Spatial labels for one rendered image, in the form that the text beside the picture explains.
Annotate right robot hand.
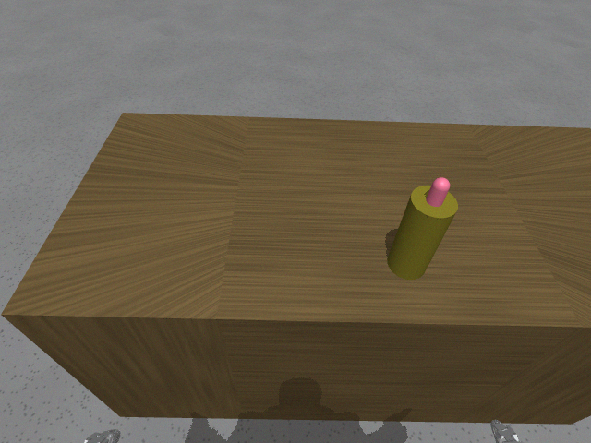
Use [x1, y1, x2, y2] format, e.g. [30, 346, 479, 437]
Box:
[490, 420, 524, 443]

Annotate bottle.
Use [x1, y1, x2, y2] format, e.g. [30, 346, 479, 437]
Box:
[387, 177, 458, 280]

